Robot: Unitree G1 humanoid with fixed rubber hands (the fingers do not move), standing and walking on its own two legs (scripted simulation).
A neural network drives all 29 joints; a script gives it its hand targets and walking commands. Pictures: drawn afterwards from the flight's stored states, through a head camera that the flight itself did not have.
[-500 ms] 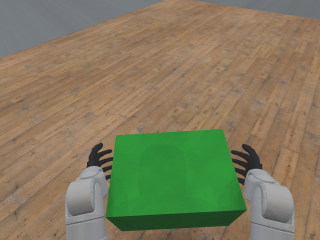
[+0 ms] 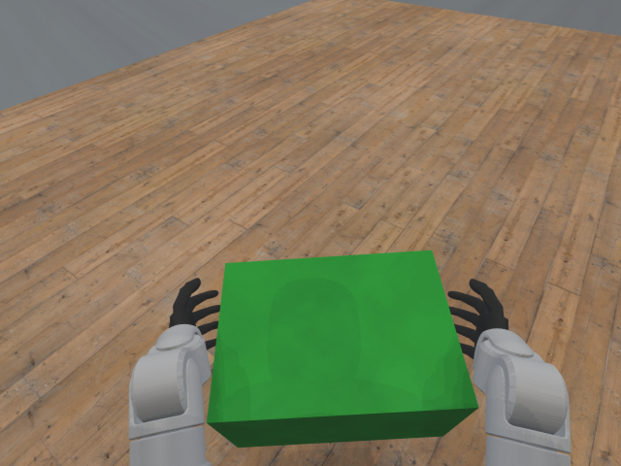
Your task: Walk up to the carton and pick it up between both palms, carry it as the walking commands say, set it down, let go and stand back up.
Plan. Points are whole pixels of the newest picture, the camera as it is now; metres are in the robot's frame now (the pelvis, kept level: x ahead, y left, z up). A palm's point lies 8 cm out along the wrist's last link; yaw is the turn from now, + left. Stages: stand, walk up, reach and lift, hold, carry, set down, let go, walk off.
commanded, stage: carry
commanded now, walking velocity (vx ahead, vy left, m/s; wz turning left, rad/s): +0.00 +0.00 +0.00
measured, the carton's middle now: (334, 349) +0.29 +0.00 +0.00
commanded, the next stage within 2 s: none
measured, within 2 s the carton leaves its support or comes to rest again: neither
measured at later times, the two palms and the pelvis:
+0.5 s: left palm (185, 339) +0.27 +0.19 +0.07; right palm (486, 343) +0.26 -0.18 +0.07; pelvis +0.00 +0.00 +0.00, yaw +0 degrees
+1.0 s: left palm (184, 341) +0.27 +0.19 +0.06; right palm (484, 345) +0.26 -0.18 +0.07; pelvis +0.00 +0.00 +0.00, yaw +0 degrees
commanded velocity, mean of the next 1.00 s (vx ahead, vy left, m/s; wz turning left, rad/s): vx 0.00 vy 0.00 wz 0.00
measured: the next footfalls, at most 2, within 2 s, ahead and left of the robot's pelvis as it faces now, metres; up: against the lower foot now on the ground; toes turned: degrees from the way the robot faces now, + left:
none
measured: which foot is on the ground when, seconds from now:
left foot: down 0.00-1.00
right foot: down 0.00-1.00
